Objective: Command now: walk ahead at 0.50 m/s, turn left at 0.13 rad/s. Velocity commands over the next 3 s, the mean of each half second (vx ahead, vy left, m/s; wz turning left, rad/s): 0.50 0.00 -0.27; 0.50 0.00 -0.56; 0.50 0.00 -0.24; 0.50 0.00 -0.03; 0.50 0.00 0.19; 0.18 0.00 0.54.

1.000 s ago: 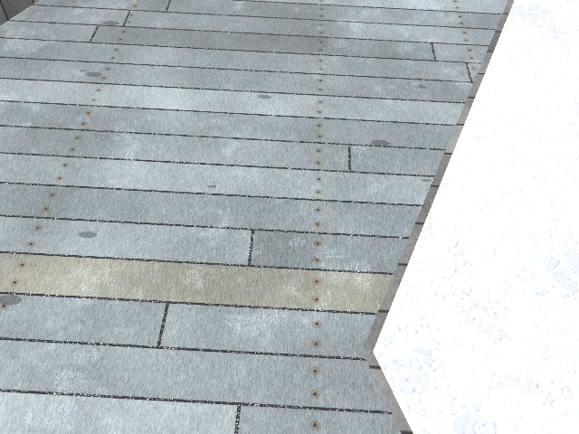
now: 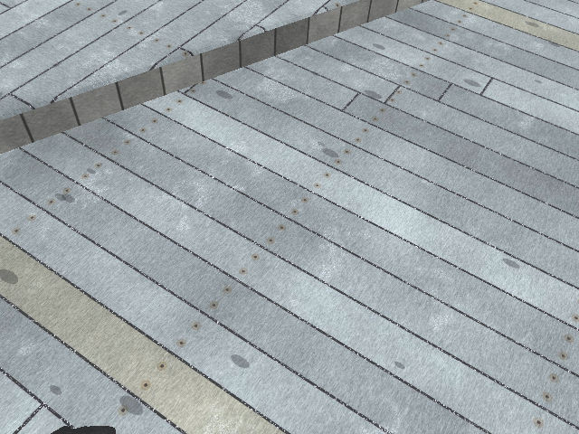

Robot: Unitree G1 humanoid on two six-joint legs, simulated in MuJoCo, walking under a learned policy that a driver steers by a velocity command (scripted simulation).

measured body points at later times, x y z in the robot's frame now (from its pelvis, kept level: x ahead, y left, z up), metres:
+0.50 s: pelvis +0.29 -0.08 +0.00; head +0.32 -0.10 +0.45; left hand +0.39 +0.18 -0.12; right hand +0.44 -0.37 -0.09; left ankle +0.45 +0.08 -0.69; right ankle +0.27 -0.15 -0.75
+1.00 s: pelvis +0.56 -0.11 +0.00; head +0.59 -0.12 +0.45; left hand +0.84 +0.05 -0.10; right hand +0.47 -0.38 -0.12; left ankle +0.58 +0.00 -0.75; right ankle +0.57 -0.30 -0.67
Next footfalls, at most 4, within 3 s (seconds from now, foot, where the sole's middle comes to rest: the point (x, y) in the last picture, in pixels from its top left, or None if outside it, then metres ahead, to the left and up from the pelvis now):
0.20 right None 0.31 -0.15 -0.78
0.70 left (280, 372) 0.61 -0.01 -0.78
1.22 right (425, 327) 0.72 -0.39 -0.78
1.74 left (390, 213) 1.10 -0.36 -0.78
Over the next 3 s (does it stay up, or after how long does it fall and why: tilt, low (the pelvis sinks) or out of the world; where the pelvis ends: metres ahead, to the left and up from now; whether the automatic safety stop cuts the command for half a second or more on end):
stays up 1.37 -0.67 -0.01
